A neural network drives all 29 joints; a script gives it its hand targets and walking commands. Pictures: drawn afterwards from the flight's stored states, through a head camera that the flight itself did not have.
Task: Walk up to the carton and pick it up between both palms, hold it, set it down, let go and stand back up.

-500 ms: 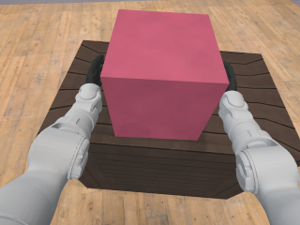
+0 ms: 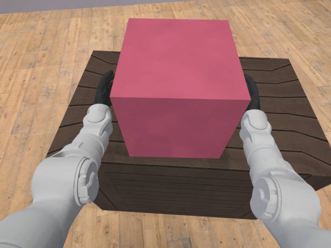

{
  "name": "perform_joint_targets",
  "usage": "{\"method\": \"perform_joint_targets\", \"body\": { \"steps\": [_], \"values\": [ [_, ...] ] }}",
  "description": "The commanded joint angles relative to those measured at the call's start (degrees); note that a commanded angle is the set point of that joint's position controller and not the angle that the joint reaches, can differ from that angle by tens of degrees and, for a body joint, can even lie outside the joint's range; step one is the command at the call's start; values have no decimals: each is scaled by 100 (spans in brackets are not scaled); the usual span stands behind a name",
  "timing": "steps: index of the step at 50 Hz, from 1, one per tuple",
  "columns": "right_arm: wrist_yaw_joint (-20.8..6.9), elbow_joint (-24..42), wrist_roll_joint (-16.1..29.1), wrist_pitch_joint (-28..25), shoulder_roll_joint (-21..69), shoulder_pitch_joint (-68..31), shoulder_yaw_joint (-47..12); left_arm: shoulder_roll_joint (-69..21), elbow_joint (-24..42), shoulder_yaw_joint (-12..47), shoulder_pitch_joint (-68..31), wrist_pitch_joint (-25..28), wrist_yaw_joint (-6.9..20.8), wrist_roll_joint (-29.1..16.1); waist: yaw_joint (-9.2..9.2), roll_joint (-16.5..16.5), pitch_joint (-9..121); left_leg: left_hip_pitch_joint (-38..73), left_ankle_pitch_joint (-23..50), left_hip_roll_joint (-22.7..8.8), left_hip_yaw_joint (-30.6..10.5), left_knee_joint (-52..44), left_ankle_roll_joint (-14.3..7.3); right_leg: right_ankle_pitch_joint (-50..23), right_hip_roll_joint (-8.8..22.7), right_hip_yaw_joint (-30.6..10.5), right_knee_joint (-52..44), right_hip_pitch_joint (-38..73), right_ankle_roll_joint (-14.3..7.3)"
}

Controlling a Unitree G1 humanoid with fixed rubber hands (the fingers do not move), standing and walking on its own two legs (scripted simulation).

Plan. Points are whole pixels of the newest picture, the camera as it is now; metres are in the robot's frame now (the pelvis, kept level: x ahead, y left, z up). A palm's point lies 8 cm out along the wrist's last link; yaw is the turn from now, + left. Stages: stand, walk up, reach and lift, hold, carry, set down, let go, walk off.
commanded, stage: reach and lift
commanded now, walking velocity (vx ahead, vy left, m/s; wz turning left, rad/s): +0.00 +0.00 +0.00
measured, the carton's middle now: (176, 91) +0.52 -0.06 +0.05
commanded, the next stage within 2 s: none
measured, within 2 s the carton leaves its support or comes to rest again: leaves its support in 1.42 s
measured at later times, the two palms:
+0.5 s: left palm (103, 104) +0.46 +0.13 +0.08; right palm (248, 110) +0.42 -0.23 +0.08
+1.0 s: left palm (102, 104) +0.46 +0.13 +0.08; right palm (247, 112) +0.41 -0.22 +0.08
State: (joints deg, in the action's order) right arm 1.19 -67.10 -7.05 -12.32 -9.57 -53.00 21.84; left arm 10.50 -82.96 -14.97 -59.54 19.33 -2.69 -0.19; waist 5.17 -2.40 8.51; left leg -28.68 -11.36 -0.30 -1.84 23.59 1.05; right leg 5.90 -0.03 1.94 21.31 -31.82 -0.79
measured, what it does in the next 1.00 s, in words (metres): stands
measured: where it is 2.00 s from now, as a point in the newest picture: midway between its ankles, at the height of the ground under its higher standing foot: outside the picture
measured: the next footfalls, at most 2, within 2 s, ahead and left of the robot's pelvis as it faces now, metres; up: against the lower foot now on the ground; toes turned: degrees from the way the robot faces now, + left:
none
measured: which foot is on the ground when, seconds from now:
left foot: down 0.00-1.00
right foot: down 0.00-1.00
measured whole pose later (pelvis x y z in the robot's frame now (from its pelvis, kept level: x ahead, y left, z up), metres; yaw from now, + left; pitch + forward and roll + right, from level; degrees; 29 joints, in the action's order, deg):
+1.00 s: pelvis +0.03 +0.01 +0.01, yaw -1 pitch +9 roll -1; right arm -1.1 -55.7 -17.1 -13.9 -4.2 -42.0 31.6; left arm 1.4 -57.7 -23.2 -46.7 6.3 -3.1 13.3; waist 3.7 -0.8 3.3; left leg -15.5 -12.2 -1.0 0.4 18.5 0.4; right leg 6.0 -0.1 2.4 15.3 -18.5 -0.1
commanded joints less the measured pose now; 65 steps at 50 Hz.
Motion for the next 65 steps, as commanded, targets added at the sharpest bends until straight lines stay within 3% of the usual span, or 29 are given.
{"method": "perform_joint_targets", "body": {
  "steps": [1,7,10,17,34,37,43,54,59,65],
  "values": [
    [-942,534,-938,-221,2906,-2033,-720,-2695,862,293,-2439,162,950,871,27,193,2734,219,757,143,466,-490,94,-2470,122,90,268,3552,250],
    [-1067,512,-1264,-271,2930,-1803,-670,-2844,1197,337,-2167,-55,893,1001,-1,262,2451,753,945,83,526,-550,162,-2281,9,276,88,3287,277],
    [-1121,415,-1237,-280,2932,-1698,-678,-2985,1276,360,-1941,-199,853,1109,-52,178,2255,1060,1313,35,517,-471,222,-2380,-32,317,29,3177,247],
    [-1118,590,-1238,-254,2977,-1574,-761,-3068,1689,341,-1680,-490,781,1248,-153,261,2215,1133,1403,76,609,-516,165,-2591,-20,292,18,3415,289],
    [-1116,1217,-1339,-197,2993,-1486,-623,-3281,2430,221,-1313,-1097,723,1547,-213,351,2188,1324,1600,74,654,-591,143,-2837,-40,333,-38,3786,303],
    [-1103,1220,-1377,-219,2968,-1468,-596,-3358,2552,256,-1299,-1154,706,1586,-137,321,2235,1414,1742,71,647,-561,169,-3004,-55,356,-16,3817,318],
    [-1091,1456,-1349,-329,2965,-1588,-655,-3457,2717,304,-1240,-1217,690,1578,-210,301,2423,1385,1870,61,637,-567,183,-3174,-45,372,22,3964,305],
    [-944,1504,-1114,-815,2958,-1933,-1106,-3666,2895,801,-1490,-915,590,1355,-130,313,2950,1364,2386,42,583,-414,258,-3886,-5,319,128,4287,266],
    [-880,1417,-952,-953,2919,-2091,-1323,-3712,2951,1018,-1680,-781,586,1234,-107,265,3090,1396,2458,45,546,-384,299,-3848,-31,302,104,4345,224],
    [-843,1298,-675,-769,2894,-2399,-1462,-3749,3064,1341,-2223,-743,515,863,-31,216,3191,1583,2028,31,475,-395,317,-3056,-64,299,-56,3829,160]
  ]
}}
